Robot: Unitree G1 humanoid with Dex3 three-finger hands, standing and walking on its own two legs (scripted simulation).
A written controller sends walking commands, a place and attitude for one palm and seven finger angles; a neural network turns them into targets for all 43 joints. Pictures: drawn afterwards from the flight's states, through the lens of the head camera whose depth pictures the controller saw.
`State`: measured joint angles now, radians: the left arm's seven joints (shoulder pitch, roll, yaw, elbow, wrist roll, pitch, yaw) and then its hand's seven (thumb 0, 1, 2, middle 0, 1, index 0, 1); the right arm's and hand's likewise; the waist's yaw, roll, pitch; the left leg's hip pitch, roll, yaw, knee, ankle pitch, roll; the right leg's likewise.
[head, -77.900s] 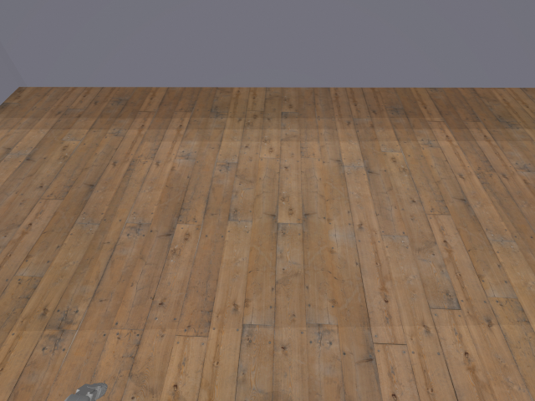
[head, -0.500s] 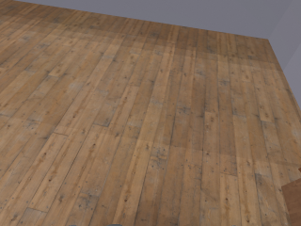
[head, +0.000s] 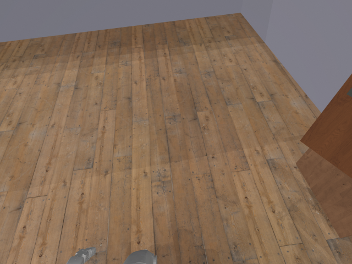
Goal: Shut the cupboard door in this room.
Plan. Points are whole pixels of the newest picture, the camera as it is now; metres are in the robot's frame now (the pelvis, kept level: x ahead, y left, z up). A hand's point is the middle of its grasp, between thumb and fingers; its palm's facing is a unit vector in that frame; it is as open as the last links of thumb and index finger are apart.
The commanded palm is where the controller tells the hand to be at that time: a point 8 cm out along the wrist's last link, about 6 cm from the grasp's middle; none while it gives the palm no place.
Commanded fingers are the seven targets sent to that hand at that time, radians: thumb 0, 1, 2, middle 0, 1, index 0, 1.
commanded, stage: turn to face it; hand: left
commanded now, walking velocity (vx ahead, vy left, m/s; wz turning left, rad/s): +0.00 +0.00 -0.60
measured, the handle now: out of the picture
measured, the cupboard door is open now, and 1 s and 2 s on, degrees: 27 27 27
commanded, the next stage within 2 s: take the last steps up to it in 1.30 s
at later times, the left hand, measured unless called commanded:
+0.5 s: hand (105, 241) +0.19 +0.21 -0.16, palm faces -0.26 -0.95 -0.19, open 7.4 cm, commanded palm none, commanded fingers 0.00 0.90 0.90 -0.20 -0.30 -0.20 -0.30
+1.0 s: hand (132, 227) +0.23 +0.15 -0.17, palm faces -0.52 -0.83 -0.21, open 7.4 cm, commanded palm none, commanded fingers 0.00 0.90 0.90 -0.20 -0.30 -0.20 -0.30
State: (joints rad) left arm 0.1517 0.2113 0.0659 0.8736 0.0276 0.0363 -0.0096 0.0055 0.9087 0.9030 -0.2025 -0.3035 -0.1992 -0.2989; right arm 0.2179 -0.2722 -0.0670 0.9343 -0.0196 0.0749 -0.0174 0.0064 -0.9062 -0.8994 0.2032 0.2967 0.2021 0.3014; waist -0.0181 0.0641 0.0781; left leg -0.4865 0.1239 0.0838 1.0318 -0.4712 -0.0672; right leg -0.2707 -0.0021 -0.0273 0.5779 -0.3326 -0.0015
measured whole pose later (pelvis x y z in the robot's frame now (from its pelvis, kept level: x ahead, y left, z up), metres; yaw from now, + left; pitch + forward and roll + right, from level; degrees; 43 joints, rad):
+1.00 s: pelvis +0.05 +0.02 +0.00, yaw -34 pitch +1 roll -1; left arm 0.19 0.23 0.07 0.91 0.03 0.06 -0.01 0.01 0.90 0.90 -0.21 -0.30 -0.20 -0.30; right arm 0.18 -0.24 -0.04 0.87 -0.01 0.03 -0.02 0.00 -0.91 -0.90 0.20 0.30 0.20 0.30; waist 0.00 -0.02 0.06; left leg -0.37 0.06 0.06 0.66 -0.32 -0.08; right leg -0.29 0.01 0.09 0.57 -0.31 0.03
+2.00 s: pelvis +0.11 -0.08 +0.02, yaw -51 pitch +1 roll -2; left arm 0.16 0.22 0.08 1.01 0.04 0.04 -0.04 0.01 0.91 0.90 -0.20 -0.30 -0.20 -0.30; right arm 0.45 -0.14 -0.02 1.06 -0.04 -0.04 -0.03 0.00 -0.90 -0.90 0.20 0.30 0.20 0.30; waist -0.05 -0.03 0.05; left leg -0.05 0.11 0.19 0.32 -0.28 -0.03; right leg -0.57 -0.08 -0.03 0.88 -0.16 0.01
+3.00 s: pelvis +0.18 -0.24 -0.01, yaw -52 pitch -1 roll -1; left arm 0.28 0.21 0.02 0.93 0.03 0.00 0.06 0.01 0.91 0.90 -0.20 -0.30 -0.20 -0.30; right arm 0.24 -0.20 -0.04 0.94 -0.02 0.03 -0.01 0.00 -0.91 -0.90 0.20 0.30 0.20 0.30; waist -0.01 0.00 0.05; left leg -0.32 0.00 0.08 0.67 -0.34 0.05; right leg -0.23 -0.01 -0.07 0.63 -0.39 -0.02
